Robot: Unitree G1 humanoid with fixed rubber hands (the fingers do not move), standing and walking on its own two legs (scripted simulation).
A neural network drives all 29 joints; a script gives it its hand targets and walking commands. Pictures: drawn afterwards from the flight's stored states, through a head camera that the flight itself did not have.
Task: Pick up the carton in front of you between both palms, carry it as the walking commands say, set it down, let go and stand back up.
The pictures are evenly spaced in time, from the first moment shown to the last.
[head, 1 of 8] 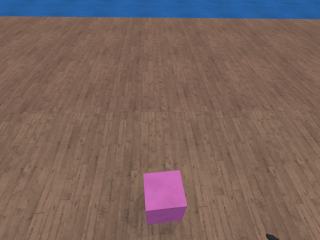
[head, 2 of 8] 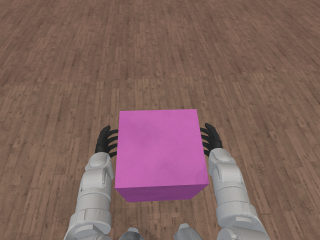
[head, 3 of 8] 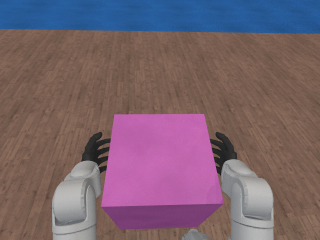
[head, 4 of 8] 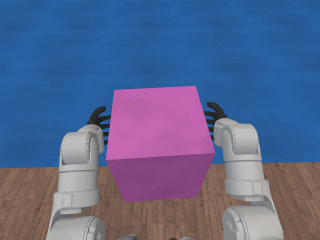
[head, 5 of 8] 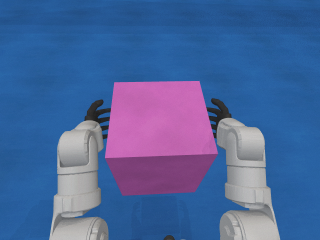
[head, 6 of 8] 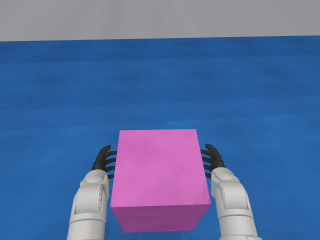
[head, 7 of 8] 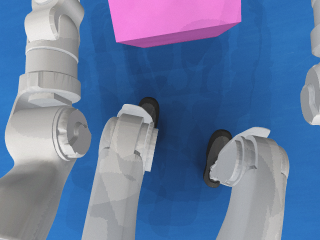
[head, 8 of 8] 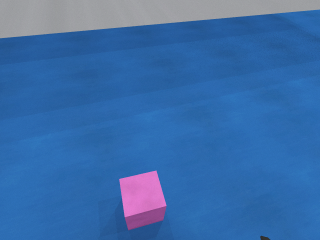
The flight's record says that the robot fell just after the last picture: no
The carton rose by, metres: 0.69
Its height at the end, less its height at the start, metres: -0.25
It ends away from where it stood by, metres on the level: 6.03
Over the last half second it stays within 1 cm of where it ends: yes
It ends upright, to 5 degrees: yes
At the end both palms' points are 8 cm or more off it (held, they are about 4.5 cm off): yes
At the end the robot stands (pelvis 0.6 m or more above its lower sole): yes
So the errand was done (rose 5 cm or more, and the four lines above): yes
